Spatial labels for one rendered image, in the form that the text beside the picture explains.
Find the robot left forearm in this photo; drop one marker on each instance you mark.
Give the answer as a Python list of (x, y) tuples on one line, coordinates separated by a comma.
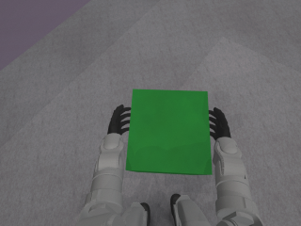
[(105, 195)]

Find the robot right forearm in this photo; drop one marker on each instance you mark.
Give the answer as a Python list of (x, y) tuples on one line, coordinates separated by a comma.
[(234, 199)]

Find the left robot thigh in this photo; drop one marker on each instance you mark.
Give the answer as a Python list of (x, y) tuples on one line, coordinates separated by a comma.
[(135, 216)]

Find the carton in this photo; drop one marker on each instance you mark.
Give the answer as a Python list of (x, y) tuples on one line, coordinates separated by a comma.
[(169, 132)]

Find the left robot upper arm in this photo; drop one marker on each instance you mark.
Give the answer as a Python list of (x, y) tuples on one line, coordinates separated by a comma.
[(106, 219)]

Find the robot left foot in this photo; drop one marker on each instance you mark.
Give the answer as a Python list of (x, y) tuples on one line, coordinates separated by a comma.
[(147, 208)]

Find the left robot hand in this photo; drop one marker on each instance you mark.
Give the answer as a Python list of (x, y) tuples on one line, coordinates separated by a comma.
[(116, 121)]

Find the right robot hand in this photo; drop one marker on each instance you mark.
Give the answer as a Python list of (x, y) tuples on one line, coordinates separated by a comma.
[(221, 127)]

